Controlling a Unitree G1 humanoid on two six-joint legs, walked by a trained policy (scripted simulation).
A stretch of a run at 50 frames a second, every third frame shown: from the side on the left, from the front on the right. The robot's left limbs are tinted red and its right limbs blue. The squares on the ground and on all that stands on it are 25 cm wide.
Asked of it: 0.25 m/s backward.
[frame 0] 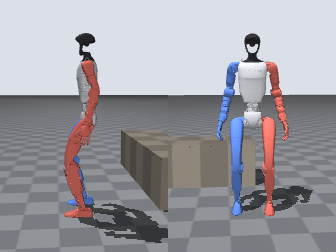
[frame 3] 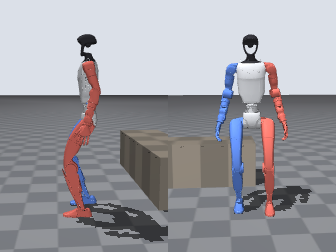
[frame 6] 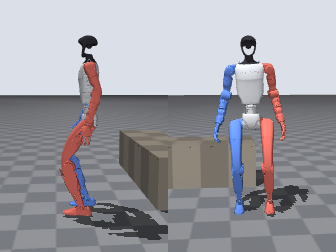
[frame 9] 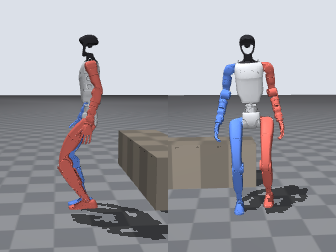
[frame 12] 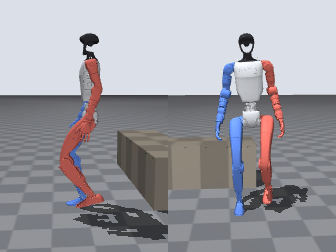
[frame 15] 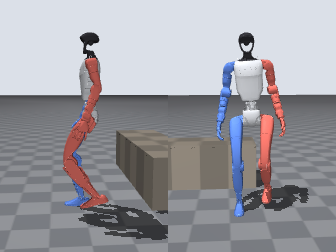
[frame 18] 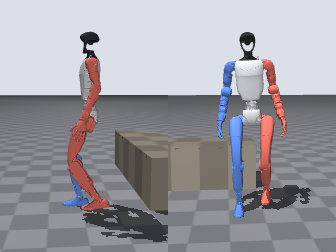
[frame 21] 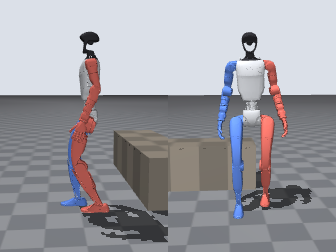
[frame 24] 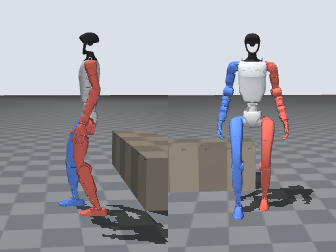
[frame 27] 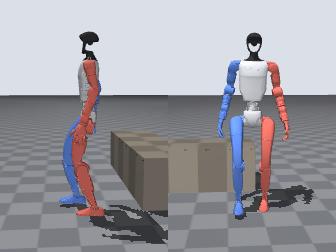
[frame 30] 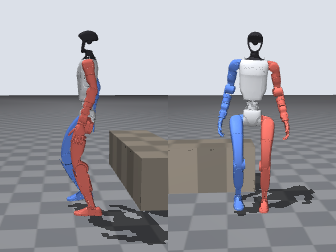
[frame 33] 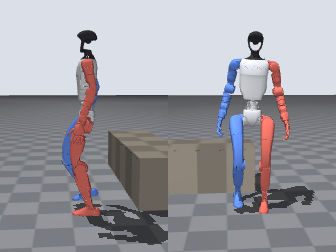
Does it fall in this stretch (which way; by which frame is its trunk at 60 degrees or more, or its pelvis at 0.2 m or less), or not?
no
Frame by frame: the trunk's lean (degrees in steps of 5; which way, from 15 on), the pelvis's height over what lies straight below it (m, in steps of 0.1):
0: 5, 0.8
3: 0, 0.8
6: 5, 0.7
9: 5, 0.8
12: 5, 0.8
15: 5, 0.8
18: 5, 0.8
21: 0, 0.8
24: 0, 0.8
27: 0, 0.8
30: 5, 0.8
33: 5, 0.8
